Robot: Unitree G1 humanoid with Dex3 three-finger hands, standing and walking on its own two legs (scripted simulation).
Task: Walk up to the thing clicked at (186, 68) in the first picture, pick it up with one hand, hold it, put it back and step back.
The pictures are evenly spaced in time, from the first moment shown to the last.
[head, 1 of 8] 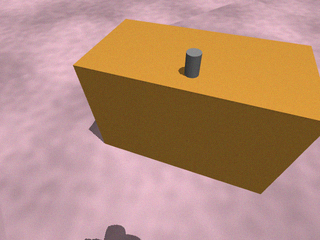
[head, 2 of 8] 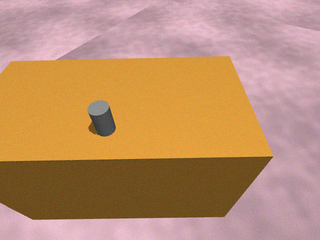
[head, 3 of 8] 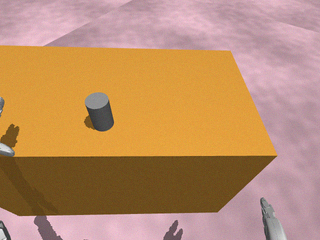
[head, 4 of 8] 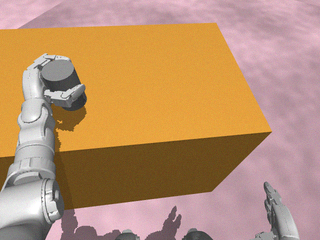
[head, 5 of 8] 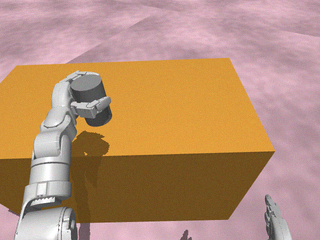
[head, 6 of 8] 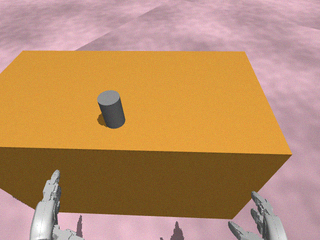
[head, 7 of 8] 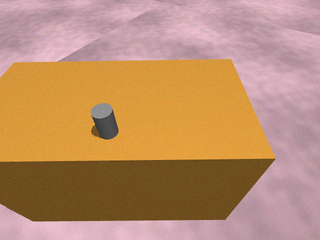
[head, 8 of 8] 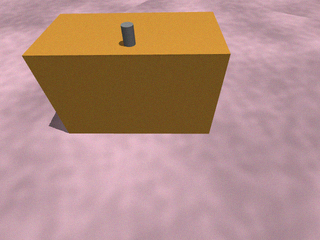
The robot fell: no
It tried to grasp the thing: yes
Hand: left
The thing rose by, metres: 0.24
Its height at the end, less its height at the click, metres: +0.00
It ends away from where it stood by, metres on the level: 0.01
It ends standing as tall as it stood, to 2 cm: yes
